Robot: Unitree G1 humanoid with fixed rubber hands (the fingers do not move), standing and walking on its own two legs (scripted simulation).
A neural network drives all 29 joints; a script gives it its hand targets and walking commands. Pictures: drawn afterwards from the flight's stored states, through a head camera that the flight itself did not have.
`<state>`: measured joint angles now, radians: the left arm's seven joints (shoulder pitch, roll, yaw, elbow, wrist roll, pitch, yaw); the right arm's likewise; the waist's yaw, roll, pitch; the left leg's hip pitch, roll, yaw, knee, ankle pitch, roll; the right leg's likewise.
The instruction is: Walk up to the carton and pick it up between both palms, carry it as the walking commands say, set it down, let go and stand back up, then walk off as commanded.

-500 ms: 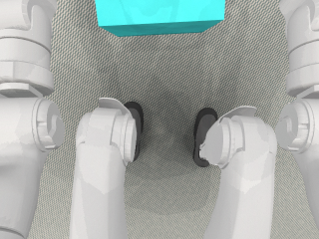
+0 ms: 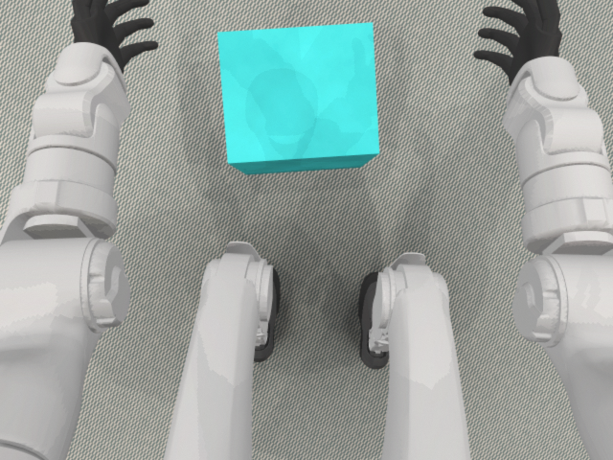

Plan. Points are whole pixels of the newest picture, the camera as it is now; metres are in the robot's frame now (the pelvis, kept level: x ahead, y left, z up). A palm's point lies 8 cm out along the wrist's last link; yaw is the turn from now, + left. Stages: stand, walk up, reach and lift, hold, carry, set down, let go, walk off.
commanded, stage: set down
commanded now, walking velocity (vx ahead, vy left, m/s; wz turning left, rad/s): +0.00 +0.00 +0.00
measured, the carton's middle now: (300, 110) +0.55 +0.05 -0.39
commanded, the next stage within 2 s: let go in 0.58 s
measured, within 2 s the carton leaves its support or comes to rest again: neither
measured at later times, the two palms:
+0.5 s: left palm out of the picture +0.52 +0.25 +0.07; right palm out of the picture +0.53 -0.20 +0.07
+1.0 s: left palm out of the picture +0.41 +0.27 +0.12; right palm out of the picture +0.41 -0.22 +0.12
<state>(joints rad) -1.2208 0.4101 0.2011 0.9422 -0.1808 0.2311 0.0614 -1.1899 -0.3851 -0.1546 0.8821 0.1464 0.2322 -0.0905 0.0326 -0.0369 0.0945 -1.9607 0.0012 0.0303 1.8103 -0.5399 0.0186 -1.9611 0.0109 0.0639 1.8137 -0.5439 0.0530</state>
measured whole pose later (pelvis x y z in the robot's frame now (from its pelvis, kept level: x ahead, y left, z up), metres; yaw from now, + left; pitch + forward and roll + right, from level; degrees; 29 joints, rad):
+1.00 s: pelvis +0.06 +0.00 +0.21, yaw -2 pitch +29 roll +0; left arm -0.50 0.32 0.25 0.71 -0.04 0.18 -0.10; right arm -0.46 -0.19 -0.18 0.61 -0.02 0.20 -0.01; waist 0.03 -0.03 -0.06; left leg -1.14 0.01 0.03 0.98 -0.36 0.02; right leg -1.14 0.00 0.06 0.98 -0.35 0.04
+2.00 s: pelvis +0.09 +0.00 +0.27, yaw -2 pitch -5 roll +0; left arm 0.18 0.23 0.08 0.51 0.04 0.13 -0.03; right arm 0.22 -0.23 -0.13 0.55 -0.03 0.09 0.04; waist 0.03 -0.01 0.10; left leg -0.18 0.01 0.03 0.60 -0.32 0.01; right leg -0.19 0.00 0.06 0.60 -0.32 0.02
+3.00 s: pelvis +0.12 +0.00 +0.28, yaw -2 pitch -3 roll +0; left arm 0.18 0.25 0.08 0.59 0.03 0.04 0.00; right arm 0.18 -0.30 -0.13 0.67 -0.04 0.01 0.02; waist 0.03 -0.02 0.05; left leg -0.19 0.01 0.03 0.60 -0.36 0.01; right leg -0.21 0.00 0.06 0.60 -0.35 0.02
